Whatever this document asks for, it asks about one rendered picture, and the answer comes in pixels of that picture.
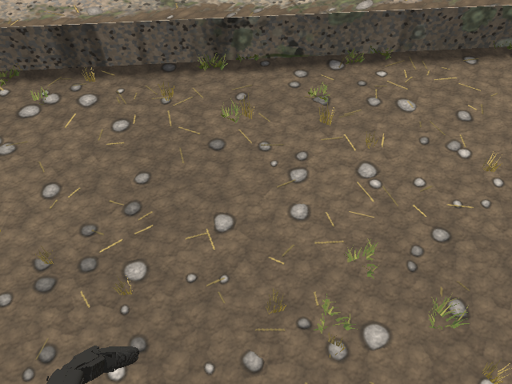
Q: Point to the left robot hand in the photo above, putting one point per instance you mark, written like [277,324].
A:
[93,362]

